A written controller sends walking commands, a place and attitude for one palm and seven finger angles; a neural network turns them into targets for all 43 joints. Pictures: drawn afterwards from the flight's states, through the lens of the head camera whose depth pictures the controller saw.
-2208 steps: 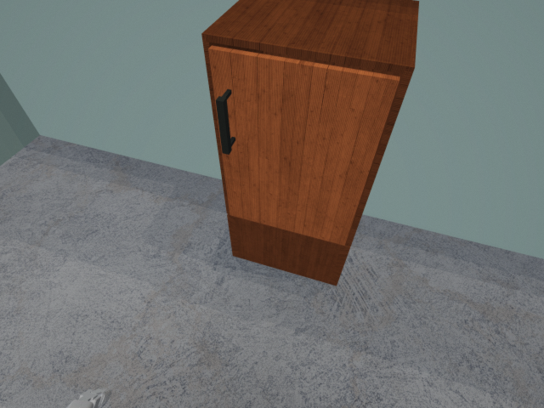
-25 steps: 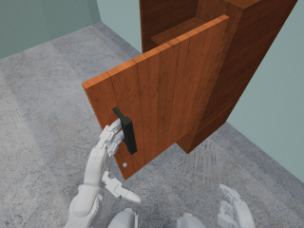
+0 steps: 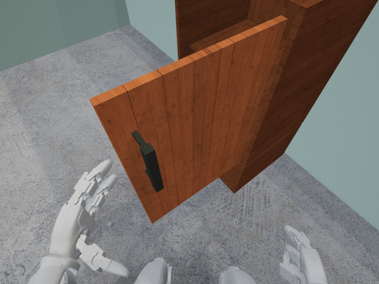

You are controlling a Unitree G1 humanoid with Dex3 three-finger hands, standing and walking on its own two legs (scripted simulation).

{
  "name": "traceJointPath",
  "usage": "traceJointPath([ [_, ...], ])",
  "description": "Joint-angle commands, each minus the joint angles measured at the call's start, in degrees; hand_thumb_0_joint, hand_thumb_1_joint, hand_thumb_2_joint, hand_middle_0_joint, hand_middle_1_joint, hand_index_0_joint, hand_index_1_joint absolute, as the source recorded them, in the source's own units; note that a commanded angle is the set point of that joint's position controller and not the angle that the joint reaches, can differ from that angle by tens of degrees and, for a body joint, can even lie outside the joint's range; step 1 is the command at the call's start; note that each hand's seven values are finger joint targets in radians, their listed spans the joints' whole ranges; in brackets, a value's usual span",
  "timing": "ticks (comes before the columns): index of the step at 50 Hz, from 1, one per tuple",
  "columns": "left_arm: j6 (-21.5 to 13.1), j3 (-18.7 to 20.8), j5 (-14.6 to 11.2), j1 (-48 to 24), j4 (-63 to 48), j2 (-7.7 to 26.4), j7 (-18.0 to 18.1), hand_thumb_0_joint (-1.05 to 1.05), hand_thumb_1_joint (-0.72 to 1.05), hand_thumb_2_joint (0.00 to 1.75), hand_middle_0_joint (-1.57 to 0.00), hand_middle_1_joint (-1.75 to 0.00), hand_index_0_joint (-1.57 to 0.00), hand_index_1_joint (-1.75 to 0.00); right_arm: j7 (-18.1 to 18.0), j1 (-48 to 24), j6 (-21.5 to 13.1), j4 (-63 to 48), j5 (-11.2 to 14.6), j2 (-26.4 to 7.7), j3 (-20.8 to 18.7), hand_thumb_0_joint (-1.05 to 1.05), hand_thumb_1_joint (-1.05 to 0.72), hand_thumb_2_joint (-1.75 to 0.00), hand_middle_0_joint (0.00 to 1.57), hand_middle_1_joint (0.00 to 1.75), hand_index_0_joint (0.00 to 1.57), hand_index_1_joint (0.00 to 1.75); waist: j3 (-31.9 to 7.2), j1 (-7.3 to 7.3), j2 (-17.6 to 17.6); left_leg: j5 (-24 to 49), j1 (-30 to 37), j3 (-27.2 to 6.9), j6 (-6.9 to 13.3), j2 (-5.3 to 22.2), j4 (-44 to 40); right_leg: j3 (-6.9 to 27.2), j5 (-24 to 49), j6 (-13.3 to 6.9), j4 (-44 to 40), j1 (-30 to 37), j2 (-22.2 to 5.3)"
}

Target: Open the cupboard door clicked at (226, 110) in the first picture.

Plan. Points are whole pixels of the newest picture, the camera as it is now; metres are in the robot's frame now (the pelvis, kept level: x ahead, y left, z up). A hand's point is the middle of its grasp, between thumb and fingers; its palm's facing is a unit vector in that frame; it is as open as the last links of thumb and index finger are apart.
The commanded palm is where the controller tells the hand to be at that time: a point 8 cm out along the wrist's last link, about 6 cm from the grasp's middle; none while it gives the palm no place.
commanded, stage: slide the hand sideways off the handle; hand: left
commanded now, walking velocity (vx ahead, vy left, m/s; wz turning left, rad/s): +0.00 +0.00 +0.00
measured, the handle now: (148, 163) +0.34 +0.11 +0.06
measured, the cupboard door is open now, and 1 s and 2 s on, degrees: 88 88 88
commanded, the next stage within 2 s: draw the hand back to the body in 0.10 s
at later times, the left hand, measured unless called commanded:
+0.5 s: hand (81, 224) +0.21 +0.19 +0.11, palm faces -0.07 -1.00 -0.06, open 16.3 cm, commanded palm +0.17 +0.25 +0.11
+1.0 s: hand (20, 203) +0.21 +0.25 +0.17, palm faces +0.27 -0.88 -0.38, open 13.9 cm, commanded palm +0.17 +0.30 +0.20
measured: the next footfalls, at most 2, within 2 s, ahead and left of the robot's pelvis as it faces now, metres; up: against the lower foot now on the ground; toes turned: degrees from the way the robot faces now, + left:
none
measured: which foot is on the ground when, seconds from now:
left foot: down 0.00-1.00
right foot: down 0.00-1.00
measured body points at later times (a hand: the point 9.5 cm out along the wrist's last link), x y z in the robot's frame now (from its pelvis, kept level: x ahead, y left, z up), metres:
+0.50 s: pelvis +0.00 +0.02 +0.02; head +0.04 +0.01 +0.47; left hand +0.20 +0.24 +0.11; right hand +0.18 -0.21 -0.06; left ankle +0.02 +0.12 -0.65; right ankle +0.00 -0.10 -0.65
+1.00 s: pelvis +0.03 +0.03 +0.07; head +0.03 +0.02 +0.52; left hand +0.19 +0.29 +0.19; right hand +0.20 -0.19 -0.01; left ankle +0.02 +0.12 -0.65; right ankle +0.00 -0.10 -0.65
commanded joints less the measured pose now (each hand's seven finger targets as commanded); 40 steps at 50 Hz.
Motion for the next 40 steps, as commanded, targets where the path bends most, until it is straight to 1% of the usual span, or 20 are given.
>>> traceJointPath([
  [1,-4.74,5.23,-2.48,0.76,-12.24,6.42,-3.13,0.00,-0.50,0.30,-0.15,-0.30,-0.15,-0.30,-0.68,-2.34,-3.64,-8.58,0.15,-6.28,-2.94,0.00,-0.90,-0.90,0.20,0.30,0.20,0.30,-12.13,-0.61,-1.10,15.10,5.92,-1.31,0.65,-3.04,-6.34,7.08,19.75,1.34,-10.96,11.24,1.23],
  [3,-4.86,5.50,-3.37,1.93,-12.02,6.62,-4.49,0.00,-0.50,0.30,-0.15,-0.30,-0.15,-0.30,-0.80,-2.51,-4.02,-8.53,0.18,-6.21,-2.98,0.00,-0.90,-0.90,0.20,0.30,0.20,0.30,-11.76,-0.69,-1.52,14.54,5.45,-1.45,0.69,-2.99,-5.88,7.43,18.88,1.49,-11.17,10.72,1.19],
  [5,-5.31,4.30,-3.80,-0.74,-12.81,6.09,-5.30,0.00,-0.50,0.30,-0.15,-0.30,-0.15,-0.30,-1.03,-2.33,-4.63,-8.51,0.11,-6.55,-2.85,0.00,-0.90,-0.90,0.20,0.30,0.20,0.30,-11.35,-1.46,-1.50,13.55,5.43,-1.77,0.78,-2.90,-5.41,7.04,16.29,1.36,-10.89,8.61,1.37],
  [7,-5.12,5.10,-4.03,-1.91,-11.85,7.10,-5.37,0.00,-0.50,0.30,-0.15,-0.30,-0.15,-0.30,-1.29,-2.28,-5.08,-8.11,0.10,-6.88,-2.84,0.00,-0.90,-0.90,0.20,0.30,0.20,0.30,-10.09,-1.54,-2.09,12.30,4.62,-2.02,0.84,-2.70,-5.07,7.01,13.10,1.05,-11.11,7.26,1.61],
  [10,-4.68,4.12,-3.61,-1.73,-13.33,6.23,-4.82,0.00,-0.50,0.30,-0.15,-0.30,-0.15,-0.30,-1.22,-2.18,-5.70,-8.75,0.13,-6.93,-2.90,0.00,-0.90,-0.90,0.20,0.30,0.20,0.30,-12.07,-0.68,-0.32,12.19,6.03,-2.10,0.79,-2.75,-5.72,5.86,12.09,0.84,-9.97,6.53,1.77],
  [13,-2.77,7.40,-3.15,-0.05,-19.49,10.17,-2.87,0.00,-0.50,0.30,-0.15,-0.30,-0.15,-0.30,-1.36,-1.84,-5.34,-9.95,0.50,-6.73,-2.88,0.00,-0.90,-0.90,0.20,0.30,0.20,0.30,-15.90,0.85,1.58,14.24,9.81,-2.03,0.93,-2.82,-8.41,5.29,14.19,0.62,-10.85,10.42,2.08],
  [14,-1.73,7.85,-3.03,0.51,-19.69,10.34,-2.21,0.00,-0.50,0.30,-0.15,-0.30,-0.15,-0.30,-1.44,-1.59,-4.98,-10.20,0.69,-6.53,-2.72,0.00,-0.90,-0.90,0.20,0.30,0.20,0.30,-14.94,0.75,0.97,14.30,10.55,-2.06,0.89,-2.84,-9.58,4.74,14.49,0.70,-11.51,11.26,2.24],
  [16,-0.08,7.46,-3.07,1.63,-20.99,9.48,-1.31,0.00,-0.50,0.30,-0.15,-0.30,-0.15,-0.30,-1.50,-1.82,-4.62,-10.56,1.02,-6.12,-2.39,0.00,-0.90,-0.90,0.20,0.30,0.20,0.30,-13.51,0.77,2.33,14.06,12.23,-2.28,0.78,-2.88,-11.63,3.81,14.49,0.77,-12.57,11.86,2.41],
  [18,1.72,7.51,-3.01,3.75,-18.94,8.51,-0.80,0.00,-0.50,0.30,-0.15,-0.30,-0.15,-0.30,-1.66,-1.94,-4.16,-10.54,1.28,-6.03,-2.19,0.00,-0.90,-0.90,0.20,0.30,0.20,0.30,-10.96,0.42,0.15,13.48,12.62,-2.60,0.75,-2.63,-13.14,2.95,13.98,0.98,-13.87,11.96,2.66],
  [19,2.22,6.48,-3.21,3.00,-19.39,7.83,-0.87,0.00,-0.50,0.30,-0.15,-0.30,-0.15,-0.30,-1.70,-2.01,-4.20,-10.65,1.33,-6.21,-2.02,0.00,-0.90,-0.90,0.20,0.30,0.20,0.30,-9.98,-0.20,-0.33,12.84,13.19,-2.73,0.77,-2.61,-13.65,2.84,13.63,1.16,-14.58,11.81,2.70],
  [21,2.97,6.99,-3.48,3.98,-19.38,8.15,-1.09,0.00,-0.50,0.30,-0.15,-0.30,-0.15,-0.30,-1.75,-1.99,-4.26,-10.65,1.39,-6.26,-1.78,0.00,-0.90,-0.90,0.20,0.30,0.20,0.30,-8.78,-0.12,-0.13,12.44,14.09,-2.87,0.63,-2.59,-14.97,2.58,13.36,1.12,-15.68,12.68,2.68],
  [25,3.60,8.30,-4.08,4.90,-20.78,9.49,-2.06,0.00,-0.50,0.30,-0.15,-0.30,-0.15,-0.30,-1.74,-2.03,-4.85,-10.78,1.41,-6.45,-1.49,0.00,-0.90,-0.90,0.20,0.30,0.20,0.30,-7.90,0.02,-0.68,13.49,15.98,-2.97,0.61,-2.46,-16.83,2.29,14.72,1.18,-17.25,14.74,2.75],
  [28,3.88,9.35,-4.53,3.75,-22.42,10.67,-2.63,0.00,-0.50,0.30,-0.15,-0.30,-0.15,-0.30,-1.82,-2.29,-5.53,-10.66,1.50,-6.65,-1.06,0.00,-0.90,-0.90,0.20,0.30,0.20,0.30,-6.22,0.25,1.37,13.35,17.58,-3.14,0.58,-2.37,-18.21,2.27,14.26,0.97,-18.47,15.34,2.78],
  [30,4.20,10.45,-5.04,4.10,-22.57,10.97,-3.01,0.00,-0.50,0.30,-0.15,-0.30,-0.15,-0.30,-1.97,-2.16,-6.09,-10.38,1.64,-6.58,-1.06,0.00,-0.90,-0.90,0.20,0.30,0.20,0.30,-5.84,0.44,1.21,14.04,18.99,-3.22,0.48,-2.23,-19.06,2.03,15.18,1.02,-19.20,16.13,2.88],
  [35,6.33,11.50,-5.74,3.47,-24.84,11.71,-3.69,0.00,-0.32,0.37,-0.16,-0.30,-0.16,-0.30,-1.91,-2.66,-7.47,-9.74,1.94,-6.81,-0.66,0.00,-0.90,-0.90,0.20,0.30,0.20,0.30,-5.70,0.67,2.35,15.21,22.15,-3.58,0.43,-2.05,-21.35,1.55,16.55,1.14,-20.99,18.51,2.87],
  [36,8.74,14.55,3.82,3.04,-29.97,20.38,6.38,0.00,-0.29,0.39,-0.16,-0.30,-0.16,-0.30,-3.46,-3.06,-6.48,-9.47,0.76,-6.32,-1.05,0.00,-0.90,-0.90,0.20,0.30,0.20,0.30,-6.61,4.21,2.19,13.77,22.91,-1.94,0.88,-1.17,-24.44,5.52,15.12,0.49,-25.32,20.61,1.30],
  [37,10.98,12.73,5.04,6.51,-28.45,16.00,11.20,0.00,-0.26,0.40,-0.16,-0.30,-0.16,-0.30,-3.86,-2.64,-6.32,-8.66,0.35,-5.44,-0.67,0.00,-0.90,-0.90,0.20,0.30,0.20,0.30,-3.08,2.61,1.07,11.53,22.90,-1.84,0.72,-1.31,-25.84,5.28,13.13,0.61,-27.52,20.60,1.05],
  [38,12.77,8.90,6.75,8.42,-28.72,11.88,13.89,0.00,-0.22,0.42,-0.16,-0.30,-0.16,-0.30,-3.85,-2.86,-5.78,-8.22,0.38,-4.98,-0.22,0.00,-0.90,-0.90,0.20,0.30,0.20,0.30,-0.50,2.13,1.88,11.71,23.98,-1.42,0.91,-1.22,-26.52,4.93,13.43,0.81,-28.18,21.24,0.76],
  [39,13.91,9.02,8.09,8.87,-29.26,12.24,16.09,0.00,-0.18,0.43,-0.16,-0.30,-0.16,-0.30,-3.88,-2.53,-5.27,-7.61,0.41,-5.21,-0.27,0.00,-0.90,-0.90,0.20,0.30,0.20,0.30,-1.19,1.93,3.04,13.64,25.68,-1.29,0.95,-1.02,-26.98,4.57,15.18,0.76,-28.48,22.60,0.62],
  [40,14.72,8.88,9.05,9.35,-29.19,12.18,17.59,0.00,-0.15,0.45,-0.16,-0.30,-0.16,-0.30,-3.82,-2.96,-4.80,-7.27,0.26,-5.20,-0.06,0.00,-0.90,-0.90,0.20,0.30,0.20,0.30,-0.64,1.95,2.02,14.70,26.83,-1.69,0.93,-0.72,-28.19,4.00,15.77,0.82,-29.03,23.58,0.67],
])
